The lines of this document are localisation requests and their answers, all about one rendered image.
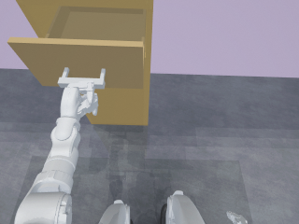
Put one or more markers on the cabinet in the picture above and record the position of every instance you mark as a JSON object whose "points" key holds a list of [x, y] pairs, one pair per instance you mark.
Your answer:
{"points": [[116, 106]]}

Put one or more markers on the drawer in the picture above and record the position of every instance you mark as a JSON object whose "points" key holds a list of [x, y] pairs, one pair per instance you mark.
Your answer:
{"points": [[87, 40]]}

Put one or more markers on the right robot shin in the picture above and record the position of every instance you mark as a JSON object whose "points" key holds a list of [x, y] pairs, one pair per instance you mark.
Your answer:
{"points": [[167, 220]]}

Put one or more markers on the left robot upper arm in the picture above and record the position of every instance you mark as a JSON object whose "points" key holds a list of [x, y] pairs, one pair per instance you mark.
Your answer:
{"points": [[46, 208]]}

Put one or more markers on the robot left hand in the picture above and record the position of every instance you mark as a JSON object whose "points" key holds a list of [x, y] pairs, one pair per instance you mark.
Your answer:
{"points": [[75, 105]]}

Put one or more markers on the robot right hand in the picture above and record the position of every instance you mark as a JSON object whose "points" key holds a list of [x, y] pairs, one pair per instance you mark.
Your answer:
{"points": [[237, 219]]}

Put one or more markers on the handle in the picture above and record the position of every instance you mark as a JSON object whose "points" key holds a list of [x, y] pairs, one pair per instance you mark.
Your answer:
{"points": [[99, 83]]}

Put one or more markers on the left robot thigh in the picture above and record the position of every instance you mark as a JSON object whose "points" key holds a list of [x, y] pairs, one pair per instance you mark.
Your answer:
{"points": [[117, 213]]}

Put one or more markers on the robot left forearm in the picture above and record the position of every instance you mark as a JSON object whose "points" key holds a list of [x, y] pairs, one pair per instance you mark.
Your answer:
{"points": [[60, 165]]}

